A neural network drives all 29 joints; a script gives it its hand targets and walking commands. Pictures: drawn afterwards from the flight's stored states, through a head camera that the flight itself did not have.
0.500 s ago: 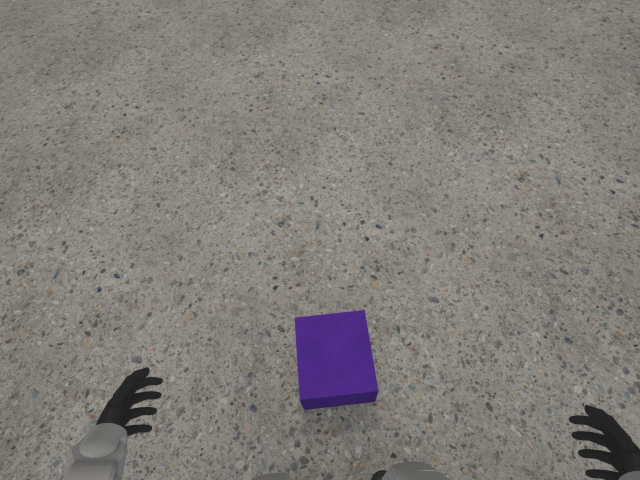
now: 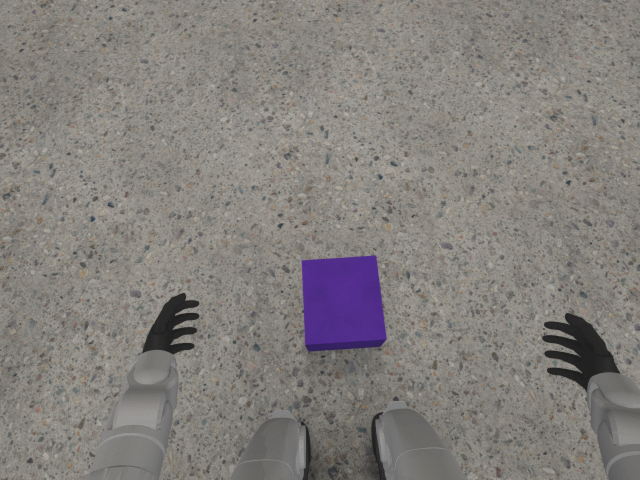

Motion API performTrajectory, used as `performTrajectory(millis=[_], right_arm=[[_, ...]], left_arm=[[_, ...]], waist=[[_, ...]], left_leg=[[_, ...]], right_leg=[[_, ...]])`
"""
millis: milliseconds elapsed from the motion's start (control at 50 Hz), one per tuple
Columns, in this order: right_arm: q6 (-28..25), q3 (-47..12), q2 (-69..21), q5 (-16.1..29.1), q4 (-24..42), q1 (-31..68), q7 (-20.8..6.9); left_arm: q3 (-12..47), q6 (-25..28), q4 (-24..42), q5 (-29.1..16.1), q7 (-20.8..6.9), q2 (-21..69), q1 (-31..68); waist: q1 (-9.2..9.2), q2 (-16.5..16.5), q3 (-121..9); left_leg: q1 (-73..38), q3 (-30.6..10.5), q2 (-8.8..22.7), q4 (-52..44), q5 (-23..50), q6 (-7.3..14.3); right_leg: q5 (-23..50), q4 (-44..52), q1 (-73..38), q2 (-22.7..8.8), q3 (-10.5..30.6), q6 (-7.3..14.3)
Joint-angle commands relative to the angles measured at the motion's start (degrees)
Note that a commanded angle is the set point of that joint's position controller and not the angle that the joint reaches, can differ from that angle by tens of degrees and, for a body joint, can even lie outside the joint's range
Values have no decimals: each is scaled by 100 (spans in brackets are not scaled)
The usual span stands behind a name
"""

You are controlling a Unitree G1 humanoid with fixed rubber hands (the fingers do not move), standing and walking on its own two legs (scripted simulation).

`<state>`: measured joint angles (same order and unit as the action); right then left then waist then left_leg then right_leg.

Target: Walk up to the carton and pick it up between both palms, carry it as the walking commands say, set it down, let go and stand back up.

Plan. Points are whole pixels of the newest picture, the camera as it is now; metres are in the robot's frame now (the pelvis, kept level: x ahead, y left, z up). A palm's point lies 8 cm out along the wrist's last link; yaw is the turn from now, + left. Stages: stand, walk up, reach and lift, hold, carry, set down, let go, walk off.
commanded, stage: reach and lift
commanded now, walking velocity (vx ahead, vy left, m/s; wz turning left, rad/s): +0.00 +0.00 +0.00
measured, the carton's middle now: (341, 304) +0.45 -0.04 -0.67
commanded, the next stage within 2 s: none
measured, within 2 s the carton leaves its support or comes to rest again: neither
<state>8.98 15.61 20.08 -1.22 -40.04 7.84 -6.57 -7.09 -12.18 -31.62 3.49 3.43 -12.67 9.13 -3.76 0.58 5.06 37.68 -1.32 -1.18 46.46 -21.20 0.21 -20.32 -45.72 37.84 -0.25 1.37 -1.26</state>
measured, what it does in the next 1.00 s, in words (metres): lowers itself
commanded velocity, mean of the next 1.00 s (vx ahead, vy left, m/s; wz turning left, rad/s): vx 0.00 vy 0.00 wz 0.00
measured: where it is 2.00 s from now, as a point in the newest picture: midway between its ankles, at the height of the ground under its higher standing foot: (343, 476)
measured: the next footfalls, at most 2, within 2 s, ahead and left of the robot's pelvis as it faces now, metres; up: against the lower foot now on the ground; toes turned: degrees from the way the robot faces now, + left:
none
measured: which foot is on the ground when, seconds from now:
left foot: down 0.00-1.00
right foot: down 0.00-1.00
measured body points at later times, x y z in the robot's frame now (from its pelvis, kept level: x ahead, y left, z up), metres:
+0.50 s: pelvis -0.04 -0.02 -0.04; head +0.18 -0.02 +0.35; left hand +0.36 +0.20 -0.14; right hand +0.35 -0.28 -0.14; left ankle +0.01 +0.11 -0.70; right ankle +0.02 -0.13 -0.70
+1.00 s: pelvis -0.05 -0.02 -0.08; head +0.25 -0.03 +0.26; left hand +0.46 +0.16 -0.19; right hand +0.47 -0.23 -0.18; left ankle +0.01 +0.11 -0.70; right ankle +0.02 -0.13 -0.70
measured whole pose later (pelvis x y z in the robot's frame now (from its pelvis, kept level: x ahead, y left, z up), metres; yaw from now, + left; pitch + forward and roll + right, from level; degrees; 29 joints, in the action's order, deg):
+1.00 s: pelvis -0.05 -0.02 -0.08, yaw +0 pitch +43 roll +1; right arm 6.2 19.7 16.8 -2.5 -53.2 62.9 -2.9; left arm -19.3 -7.1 -47.0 2.0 4.8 -8.9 59.4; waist 0.3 0.3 -2.2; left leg 85.0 -2.1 -1.4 60.4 -18.5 -1.7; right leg -17.8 -60.9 86.0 1.1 2.0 -0.2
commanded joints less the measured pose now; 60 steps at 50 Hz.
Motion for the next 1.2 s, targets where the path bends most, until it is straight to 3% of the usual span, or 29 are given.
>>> performTrajectory(millis=[0,200,340,500,640,820,900,1020,1180], right_arm=[[-76,193,1054,58,550,555,10],[203,94,789,209,612,1955,107],[267,7,586,309,230,3132,258],[33,114,439,269,-90,4088,429],[-226,194,411,260,-277,5036,393],[-324,314,434,95,-734,6341,350],[-358,423,444,-63,-903,6526,369],[-401,613,375,-257,-607,6600,379],[-343,617,200,-304,-641,6821,356]], left_arm=[[-260,48,415,-3,110,-601,355],[-366,-146,218,-168,-67,-739,1950],[-465,-147,-227,-225,-143,-758,3057],[-680,197,-619,-188,-112,-705,3965],[-834,486,-811,-274,7,-477,4750],[-1100,572,-1040,-282,148,-273,5885],[-1227,590,-1101,-191,162,-200,6017],[-1354,615,-754,-61,99,-97,6039],[-1403,583,-849,-9,17,-72,6210]], waist=[[81,-20,-2635],[124,-223,-2999],[134,-108,-3448],[176,-114,-4426],[230,-115,-5311],[331,-162,-5913],[342,-170,-6162],[297,-169,-6689],[358,-210,-6259]], left_leg=[[-1310,-258,-124,-207,2326,-346],[-187,109,-149,29,783,-267],[553,240,-186,325,460,-285],[1308,305,-266,653,856,-337],[1670,293,-318,878,1517,-350],[1852,325,-312,1038,1844,-335],[1906,323,-318,1137,2101,-353],[2034,328,-353,1245,2621,-380],[3000,403,-397,1579,2005,-351]], right_leg=[[2298,77,-387,300,-270,-22],[1363,-45,-51,246,-304,-93],[1091,-280,269,245,-292,-130],[1687,-697,355,309,-249,-186],[2235,-975,626,363,-222,-150],[2292,-1163,1302,368,-300,-88],[2470,-1280,1499,386,-288,-70],[2994,-1387,1432,416,-294,-46],[2386,-1710,1951,411,-281,-69]])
